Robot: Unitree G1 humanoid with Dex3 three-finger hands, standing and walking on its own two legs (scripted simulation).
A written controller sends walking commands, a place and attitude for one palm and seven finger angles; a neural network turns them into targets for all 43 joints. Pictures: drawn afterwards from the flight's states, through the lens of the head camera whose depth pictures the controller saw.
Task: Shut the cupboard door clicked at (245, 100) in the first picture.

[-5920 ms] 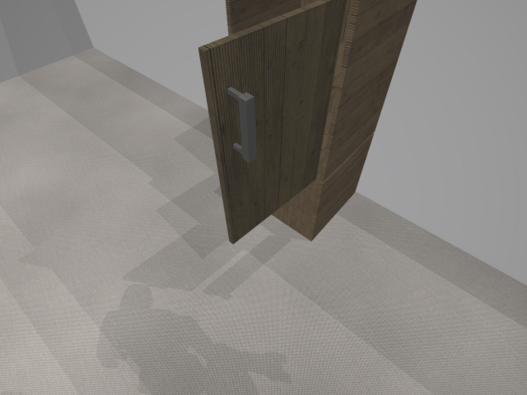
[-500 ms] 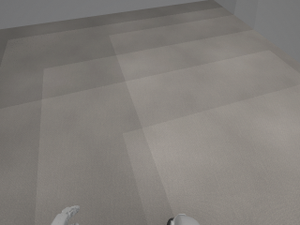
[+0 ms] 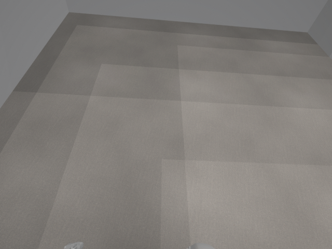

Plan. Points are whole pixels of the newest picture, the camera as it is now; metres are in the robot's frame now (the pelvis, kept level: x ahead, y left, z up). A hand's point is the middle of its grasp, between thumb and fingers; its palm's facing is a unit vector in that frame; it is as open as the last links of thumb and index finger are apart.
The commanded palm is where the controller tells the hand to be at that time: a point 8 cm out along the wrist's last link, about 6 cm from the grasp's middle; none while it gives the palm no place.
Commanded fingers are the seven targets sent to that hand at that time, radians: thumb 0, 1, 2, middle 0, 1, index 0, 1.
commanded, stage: walk to a spot facing it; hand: left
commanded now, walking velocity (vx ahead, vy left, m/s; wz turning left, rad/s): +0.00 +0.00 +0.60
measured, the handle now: out of the picture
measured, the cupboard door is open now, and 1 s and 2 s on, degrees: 85 85 85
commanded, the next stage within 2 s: none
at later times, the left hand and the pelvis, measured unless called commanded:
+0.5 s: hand out of the picture -0.01 +0.12 -0.15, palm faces +0.35 -0.91 -0.24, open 7.3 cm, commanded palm none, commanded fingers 0.00 0.90 0.90 -0.20 -0.30 -0.20 -0.30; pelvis +0.01 -0.07 +0.01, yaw +20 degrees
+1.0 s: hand out of the picture -0.02 +0.13 -0.15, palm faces +0.57 -0.76 -0.30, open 7.4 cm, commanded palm none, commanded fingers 0.00 0.90 0.90 -0.20 -0.30 -0.20 -0.30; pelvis +0.02 -0.10 +0.00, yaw +37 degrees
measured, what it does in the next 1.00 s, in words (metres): steps to the right, turning left: right foot, then left foot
